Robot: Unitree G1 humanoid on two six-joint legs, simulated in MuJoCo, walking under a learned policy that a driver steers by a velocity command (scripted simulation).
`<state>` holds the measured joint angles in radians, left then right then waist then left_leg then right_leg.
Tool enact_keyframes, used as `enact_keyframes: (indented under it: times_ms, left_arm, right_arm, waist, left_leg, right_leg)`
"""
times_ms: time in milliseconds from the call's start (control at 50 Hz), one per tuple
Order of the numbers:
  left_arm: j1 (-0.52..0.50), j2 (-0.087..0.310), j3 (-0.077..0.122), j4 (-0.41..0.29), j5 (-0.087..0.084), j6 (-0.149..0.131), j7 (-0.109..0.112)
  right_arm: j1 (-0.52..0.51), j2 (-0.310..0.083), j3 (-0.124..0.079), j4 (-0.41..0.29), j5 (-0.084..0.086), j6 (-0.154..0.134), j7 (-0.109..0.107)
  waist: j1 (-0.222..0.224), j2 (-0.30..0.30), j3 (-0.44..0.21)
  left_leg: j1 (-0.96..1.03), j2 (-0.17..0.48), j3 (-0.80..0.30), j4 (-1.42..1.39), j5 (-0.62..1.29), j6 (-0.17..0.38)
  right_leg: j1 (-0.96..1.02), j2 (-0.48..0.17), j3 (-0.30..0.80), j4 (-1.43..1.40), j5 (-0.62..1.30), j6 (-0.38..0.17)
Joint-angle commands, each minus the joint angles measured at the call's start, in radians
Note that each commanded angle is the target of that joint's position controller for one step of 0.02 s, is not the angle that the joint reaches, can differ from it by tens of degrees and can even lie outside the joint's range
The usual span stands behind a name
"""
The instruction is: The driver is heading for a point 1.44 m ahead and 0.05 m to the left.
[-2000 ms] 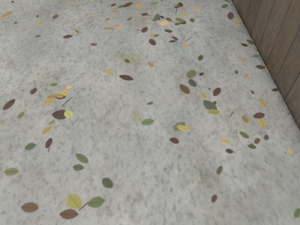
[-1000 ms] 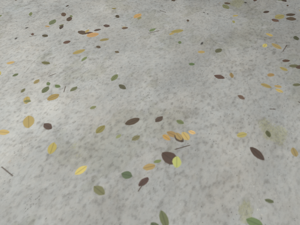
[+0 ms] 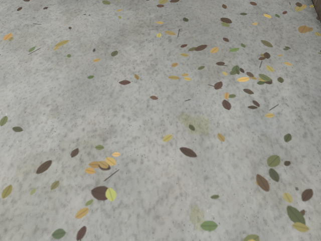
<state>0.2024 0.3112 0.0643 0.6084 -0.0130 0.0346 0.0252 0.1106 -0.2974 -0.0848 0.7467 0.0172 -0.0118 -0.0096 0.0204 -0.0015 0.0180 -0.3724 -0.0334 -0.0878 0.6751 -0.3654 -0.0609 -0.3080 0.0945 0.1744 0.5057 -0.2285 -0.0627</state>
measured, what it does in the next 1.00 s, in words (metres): walks ahead: left foot, then right foot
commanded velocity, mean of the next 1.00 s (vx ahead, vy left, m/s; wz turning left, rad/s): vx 0.43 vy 0.00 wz -0.18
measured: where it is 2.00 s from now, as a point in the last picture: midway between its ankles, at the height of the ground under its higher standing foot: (204, 130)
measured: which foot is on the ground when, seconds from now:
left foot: up 0.00-0.04, down 0.06-0.48, up 0.50-0.98, down 1.00-1.00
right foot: down 0.00-0.06, up 0.08-0.46, down 0.48-1.00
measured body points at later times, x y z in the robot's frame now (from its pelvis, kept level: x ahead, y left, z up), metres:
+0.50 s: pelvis +0.18 -0.05 -0.02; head +0.22 -0.05 +0.43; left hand +0.46 +0.14 -0.08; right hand +0.09 -0.32 -0.15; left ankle +0.02 +0.14 -0.73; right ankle +0.26 -0.17 -0.74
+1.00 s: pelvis +0.46 -0.08 -0.02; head +0.49 -0.08 +0.43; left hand +0.49 +0.21 -0.14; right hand +0.66 -0.34 -0.09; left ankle +0.62 +0.00 -0.74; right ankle +0.26 -0.17 -0.74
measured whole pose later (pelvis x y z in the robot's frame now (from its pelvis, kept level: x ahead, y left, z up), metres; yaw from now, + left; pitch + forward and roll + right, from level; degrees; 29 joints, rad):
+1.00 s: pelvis +0.46 -0.08 -0.02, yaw -9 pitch +2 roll -2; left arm 0.43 0.31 0.06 0.82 -0.02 -0.04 0.00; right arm 0.02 -0.27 -0.02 0.69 0.01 -0.09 0.05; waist 0.08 0.02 0.03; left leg -0.52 0.02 0.02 0.50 -0.01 0.07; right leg 0.10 0.03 -0.02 0.32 -0.44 -0.01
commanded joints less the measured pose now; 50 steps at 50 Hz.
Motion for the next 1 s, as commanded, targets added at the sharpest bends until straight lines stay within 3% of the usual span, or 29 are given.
enact_keyframes:
  times_ms: [20, 40, 60, 80, 100, 120, 140, 180, 220, 320, 380, 420, 460, 480, 500, 520, 540, 560, 580, 600, 620, 660, 740, 780, 840, 920, 960, 980, 1000]
  left_arm:
    - [-0.020, 0.162, 0.045, -0.065, -0.007, -0.011, -0.001]
    - [-0.036, 0.146, 0.039, -0.070, -0.009, -0.011, 0.001]
    - [-0.039, 0.102, 0.026, -0.077, -0.008, -0.015, 0.003]
    - [-0.027, 0.029, 0.006, -0.095, -0.008, -0.021, 0.000]
    - [-0.071, 0.095, 0.020, -0.141, -0.011, -0.039, -0.001]
    - [-0.058, 0.142, 0.034, -0.121, -0.009, -0.046, -0.004]
    - [-0.027, 0.143, 0.039, -0.091, -0.005, -0.050, -0.008]
    - [-0.030, 0.109, 0.032, -0.077, -0.001, -0.065, -0.018]
    - [-0.067, 0.071, 0.019, -0.084, -0.003, -0.082, -0.029]
    - [-0.191, 0.007, -0.014, -0.122, -0.001, -0.102, -0.050]
    - [-0.228, 0.021, -0.012, -0.132, -0.012, -0.109, -0.066]
    - [-0.204, 0.050, 0.000, -0.133, -0.017, -0.110, -0.070]
    - [-0.026, 0.106, 0.034, -0.081, -0.012, -0.106, -0.061]
    - [0.126, 0.146, 0.055, -0.043, -0.009, -0.099, -0.049]
    - [0.280, 0.231, 0.072, -0.023, 0.016, -0.089, -0.034]
    - [0.304, 0.243, 0.064, -0.013, 0.014, -0.092, -0.041]
    - [0.240, 0.159, 0.039, -0.010, 0.009, -0.099, -0.046]
    - [0.177, 0.132, 0.029, -0.010, 0.003, -0.102, -0.048]
    - [0.120, 0.115, 0.023, -0.010, 0.007, -0.103, -0.050]
    - [0.083, 0.093, 0.016, -0.012, 0.016, -0.108, -0.054]
    - [0.058, 0.079, 0.013, -0.011, 0.021, -0.113, -0.054]
    - [0.048, 0.076, 0.015, 0.006, 0.012, -0.130, -0.053]
    - [0.082, 0.098, 0.021, 0.050, 0.009, -0.138, -0.043]
    - [0.103, 0.114, 0.025, 0.066, 0.007, -0.132, -0.035]
    - [0.170, 0.145, 0.033, 0.104, -0.004, -0.125, -0.029]
    - [0.210, 0.156, 0.041, 0.147, -0.012, -0.104, -0.022]
    - [0.201, 0.172, 0.045, 0.155, -0.008, -0.091, -0.017]
    - [0.186, 0.173, 0.043, 0.155, -0.005, -0.083, -0.014]
    - [0.190, 0.147, 0.030, 0.150, 0.004, -0.078, -0.009]
  right_arm:
    - [-0.001, -0.093, -0.027, -0.066, 0.012, -0.051, 0.016]
    - [0.052, -0.093, -0.032, -0.046, 0.012, -0.060, 0.017]
    - [0.135, -0.135, -0.045, -0.026, 0.002, -0.065, 0.012]
    - [0.222, -0.200, -0.052, -0.013, -0.022, -0.064, 0.005]
    - [0.213, -0.233, -0.060, -0.006, -0.046, -0.075, 0.019]
    - [0.153, -0.168, -0.042, -0.023, -0.031, -0.082, 0.015]
    - [0.127, -0.124, -0.028, -0.027, -0.015, -0.081, 0.007]
    - [0.150, -0.103, -0.015, -0.016, -0.012, -0.079, 0.000]
    - [0.193, -0.104, -0.011, 0.000, -0.020, -0.085, -0.002]
    - [0.237, -0.145, -0.011, 0.031, -0.001, -0.074, 0.002]
    - [0.286, -0.177, -0.014, 0.054, 0.010, -0.065, 0.010]
    - [0.292, -0.191, -0.016, 0.066, 0.019, -0.058, 0.012]
    - [0.276, -0.192, -0.013, 0.070, 0.021, -0.052, 0.009]
    - [0.280, -0.165, -0.001, 0.065, 0.011, -0.056, 0.006]
    - [0.305, -0.070, 0.031, 0.017, -0.015, -0.067, 0.006]
    - [0.344, -0.039, 0.045, 0.013, -0.008, -0.088, 0.008]
    - [0.269, -0.139, 0.015, 0.004, 0.020, -0.096, 0.015]
    - [0.202, -0.149, 0.014, -0.014, 0.027, -0.101, 0.019]
    - [0.173, -0.130, 0.017, -0.013, 0.013, -0.103, 0.016]
    - [0.176, -0.121, 0.014, -0.010, 0.000, -0.097, 0.016]
    - [0.198, -0.105, 0.016, -0.002, 0.000, -0.087, 0.019]
    - [0.213, -0.072, 0.022, 0.008, -0.003, -0.068, 0.020]
    - [0.075, -0.058, 0.030, -0.037, -0.018, -0.062, 0.020]
    - [-0.003, -0.042, 0.040, -0.056, -0.014, -0.074, 0.031]
    - [-0.109, -0.039, 0.047, -0.087, -0.005, -0.084, 0.048]
    - [-0.161, -0.068, 0.040, -0.121, -0.005, -0.090, 0.067]
    - [-0.103, -0.095, 0.028, -0.112, -0.006, -0.090, 0.067]
    - [-0.001, -0.124, 0.011, -0.087, -0.008, -0.089, 0.060]
    - [0.159, -0.173, -0.012, -0.045, -0.009, -0.086, 0.049]
  waist:
    - [-0.029, -0.160, -0.055]
    - [-0.063, -0.138, -0.054]
    - [-0.092, -0.066, -0.088]
    - [-0.094, 0.139, -0.115]
    - [-0.082, 0.219, -0.003]
    - [-0.062, 0.172, 0.060]
    - [-0.050, 0.161, 0.074]
    - [-0.060, 0.139, 0.076]
    - [-0.078, 0.118, 0.070]
    - [-0.119, 0.125, 0.075]
    - [-0.129, 0.134, 0.084]
    - [-0.093, 0.150, 0.075]
    - [0.026, 0.126, -0.039]
    - [0.102, 0.103, -0.144]
    - [0.131, -0.108, -0.314]
    - [0.097, -0.286, -0.422]
    - [0.098, -0.195, -0.276]
    - [0.075, -0.155, -0.145]
    - [0.045, -0.085, -0.087]
    - [0.013, -0.088, -0.047]
    - [-0.015, -0.101, -0.042]
    - [-0.041, -0.092, -0.030]
    - [-0.022, -0.052, 0.039]
    - [0.006, -0.050, 0.056]
    - [0.046, -0.041, 0.075]
    - [0.039, -0.044, 0.073]
    - [0.000, -0.074, 0.023]
    - [-0.060, -0.080, -0.049]
    - [-0.132, -0.068, -0.168]
  left_leg:
    - [0.095, -0.011, 0.025, -0.195, 0.050, 0.042]
    - [0.209, 0.004, 0.033, -0.304, 0.125, 0.065]
    - [0.393, 0.122, -0.062, -0.329, 0.100, 0.109]
    - [0.508, 0.322, -0.342, -0.411, -0.167, 0.201]
    - [0.396, 0.439, -0.587, -0.489, -0.326, 0.306]
    - [0.364, 0.410, -0.526, -0.498, -0.367, 0.308]
    - [0.370, 0.350, -0.432, -0.497, -0.308, 0.269]
    - [0.380, 0.298, -0.304, -0.506, -0.141, 0.237]
    - [0.367, 0.269, -0.201, -0.521, 0.021, 0.240]
    - [0.300, 0.233, -0.042, -0.535, 0.241, 0.238]
    - [0.289, 0.262, -0.026, -0.525, 0.291, 0.234]
    - [0.324, 0.297, -0.030, -0.491, 0.406, 0.222]
    - [0.319, 0.258, 0.048, -0.274, 0.767, 0.182]
    - [0.209, 0.217, 0.090, -0.070, 0.766, 0.149]
    - [-0.109, 0.121, 0.139, 0.312, 0.396, 0.086]
    - [-0.272, 0.007, 0.009, 0.528, -0.207, 0.071]
    - [-0.380, 0.069, -0.026, 0.619, -0.162, 0.078]
    - [-0.402, 0.116, 0.009, 0.599, -0.068, 0.093]
    - [-0.372, 0.147, 0.024, 0.551, 0.012, 0.093]
    - [-0.331, 0.171, 0.023, 0.507, 0.069, 0.088]
    - [-0.280, 0.184, 0.019, 0.491, 0.106, 0.082]
    - [-0.260, 0.186, 0.030, 0.451, 0.141, 0.064]
    - [-0.326, 0.180, 0.038, 0.223, 0.328, 0.033]
    - [-0.282, 0.154, 0.060, 0.066, 0.444, 0.036]
    - [-0.242, 0.122, 0.076, -0.065, 0.517, 0.048]
    - [-0.269, 0.102, 0.063, -0.156, 0.410, 0.096]
    - [-0.166, 0.062, 0.098, -0.167, 0.317, 0.125]
    - [-0.018, 0.025, 0.135, -0.184, 0.306, 0.151]
    - [0.238, 0.048, 0.116, -0.160, 0.335, 0.187]
  right_leg:
    - [0.027, -0.206, 0.356, -0.186, -0.337, -0.149]
    - [-0.034, -0.170, 0.335, -0.145, -0.360, -0.119]
    - [-0.177, -0.117, 0.265, -0.001, -0.416, -0.062]
    - [-0.364, 0.016, 0.040, 0.305, -0.409, 0.009]
    - [-0.516, -0.021, 0.015, 0.453, -0.367, 0.022]
    - [-0.549, -0.069, 0.024, 0.533, -0.284, 0.037]
    - [-0.554, -0.075, 0.014, 0.562, -0.213, 0.052]
    - [-0.561, -0.094, 0.000, 0.571, -0.101, 0.068]
    - [-0.540, -0.103, -0.040, 0.546, -0.010, 0.078]
    - [-0.387, -0.144, -0.173, 0.256, 0.118, 0.100]
    - [-0.268, -0.124, -0.210, 0.127, 0.108, 0.076]
    - [-0.195, -0.107, -0.213, 0.067, 0.087, 0.038]
    - [0.077, -0.059, -0.242, -0.007, 0.113, -0.020]
    - [0.319, -0.091, -0.210, 0.012, 0.117, -0.052]
    - [0.667, -0.354, 0.163, -0.002, -0.014, -0.153]
    - [0.715, -0.495, 0.578, -0.182, -0.170, -0.248]
    - [0.618, -0.460, 0.496, -0.213, -0.231, -0.212]
    - [0.481, -0.421, 0.341, -0.224, -0.154, -0.185]
    - [0.365, -0.373, 0.246, -0.246, -0.067, -0.171]
    - [0.275, -0.337, 0.176, -0.277, 0.028, -0.166]
    - [0.218, -0.317, 0.133, -0.310, 0.075, -0.168]
    - [0.166, -0.308, 0.070, -0.353, 0.162, -0.184]
    - [0.150, -0.283, -0.034, -0.390, 0.251, -0.176]
    - [0.138, -0.260, -0.083, -0.396, 0.253, -0.153]
    - [0.180, -0.285, -0.089, -0.396, 0.211, -0.146]
    - [0.351, -0.346, -0.075, -0.314, 0.308, -0.121]
    - [0.399, -0.344, -0.082, -0.218, 0.536, -0.099]
    - [0.394, -0.312, -0.110, -0.084, 0.710, -0.079]
    - [0.295, -0.261, -0.148, 0.127, 0.701, -0.045]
